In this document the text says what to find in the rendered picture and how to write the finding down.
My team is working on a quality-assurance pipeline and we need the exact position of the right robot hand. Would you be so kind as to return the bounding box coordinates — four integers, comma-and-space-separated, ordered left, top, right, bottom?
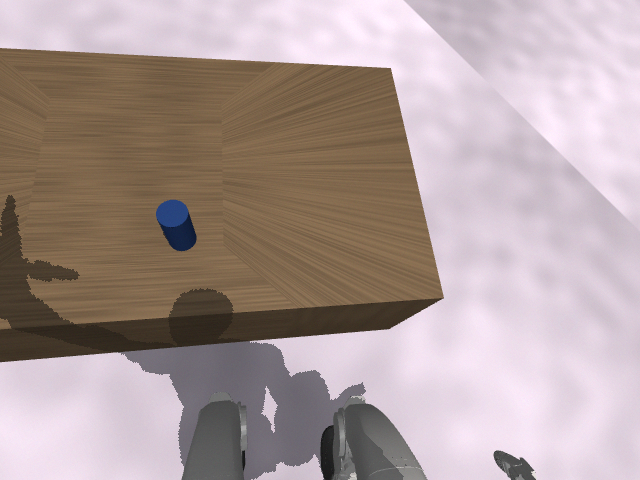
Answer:
494, 450, 537, 480

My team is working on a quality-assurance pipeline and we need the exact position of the can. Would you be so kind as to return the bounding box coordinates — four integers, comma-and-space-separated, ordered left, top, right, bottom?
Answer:
156, 200, 197, 251

